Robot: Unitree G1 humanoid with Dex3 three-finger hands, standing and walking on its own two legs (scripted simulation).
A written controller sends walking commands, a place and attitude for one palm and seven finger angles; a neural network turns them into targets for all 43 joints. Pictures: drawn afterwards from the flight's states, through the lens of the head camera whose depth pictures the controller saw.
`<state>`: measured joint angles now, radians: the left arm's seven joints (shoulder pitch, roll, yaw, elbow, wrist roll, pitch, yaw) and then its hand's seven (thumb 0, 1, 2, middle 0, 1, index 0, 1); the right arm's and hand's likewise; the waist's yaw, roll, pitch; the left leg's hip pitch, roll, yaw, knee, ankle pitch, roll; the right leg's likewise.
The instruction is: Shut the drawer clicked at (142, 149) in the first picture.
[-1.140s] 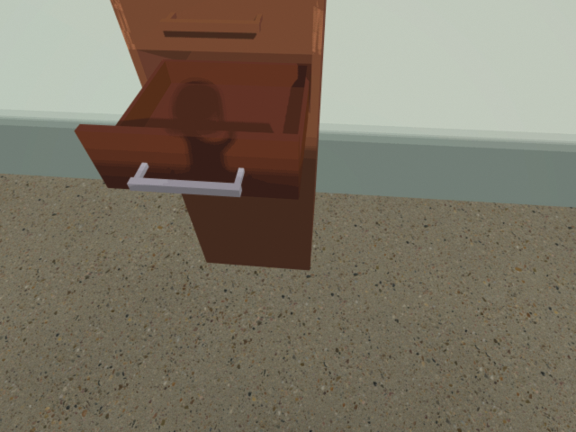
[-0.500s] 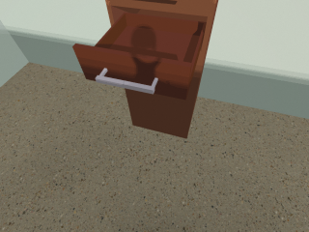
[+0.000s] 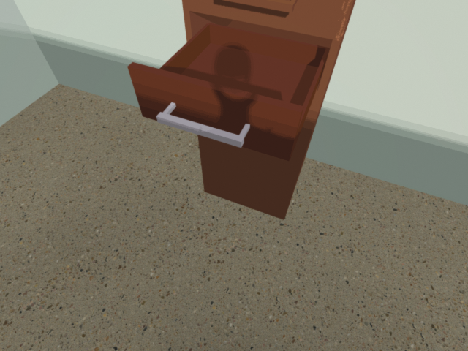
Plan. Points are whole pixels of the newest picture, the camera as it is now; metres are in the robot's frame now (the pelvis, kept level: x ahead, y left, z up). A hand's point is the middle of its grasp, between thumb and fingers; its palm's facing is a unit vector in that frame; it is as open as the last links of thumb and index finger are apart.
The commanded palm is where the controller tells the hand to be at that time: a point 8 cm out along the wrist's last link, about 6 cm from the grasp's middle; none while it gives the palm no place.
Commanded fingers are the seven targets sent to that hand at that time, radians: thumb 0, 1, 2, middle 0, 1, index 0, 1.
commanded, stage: stand and wait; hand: left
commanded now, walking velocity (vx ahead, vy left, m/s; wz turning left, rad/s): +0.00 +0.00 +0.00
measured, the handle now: (203, 123) +0.54 +0.10 +0.06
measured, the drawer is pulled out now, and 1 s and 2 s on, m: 0.30 0.30 0.30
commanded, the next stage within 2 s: look at it before walking up in 0.14 s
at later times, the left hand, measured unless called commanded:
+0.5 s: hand out of the picture +0.01 +0.17 -0.17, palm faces +0.04 -0.98 -0.19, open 7.4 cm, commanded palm none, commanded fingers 0.00 0.90 0.90 -0.20 -0.30 -0.20 -0.30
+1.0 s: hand out of the picture +0.02 +0.17 -0.17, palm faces +0.01 -0.98 -0.19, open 7.4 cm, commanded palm none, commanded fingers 0.00 0.90 0.90 -0.20 -0.30 -0.20 -0.30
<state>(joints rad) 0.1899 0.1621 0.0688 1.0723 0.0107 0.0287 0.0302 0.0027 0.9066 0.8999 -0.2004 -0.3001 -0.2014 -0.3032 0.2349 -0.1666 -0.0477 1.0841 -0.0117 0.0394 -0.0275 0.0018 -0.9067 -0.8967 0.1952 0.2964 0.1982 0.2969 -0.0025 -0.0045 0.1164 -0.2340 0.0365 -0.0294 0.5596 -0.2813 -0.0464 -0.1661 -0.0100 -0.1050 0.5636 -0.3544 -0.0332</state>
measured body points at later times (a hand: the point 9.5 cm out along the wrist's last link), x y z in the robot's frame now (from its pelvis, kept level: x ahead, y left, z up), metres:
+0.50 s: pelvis +0.00 +0.00 +0.01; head +0.02 -0.01 +0.46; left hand +0.01 +0.22 -0.15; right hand +0.00 -0.22 -0.15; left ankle +0.01 +0.15 -0.73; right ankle -0.03 -0.09 -0.73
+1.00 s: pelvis +0.00 +0.00 +0.01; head +0.03 -0.01 +0.45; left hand +0.02 +0.22 -0.15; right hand -0.02 -0.22 -0.16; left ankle +0.01 +0.15 -0.73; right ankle -0.03 -0.09 -0.73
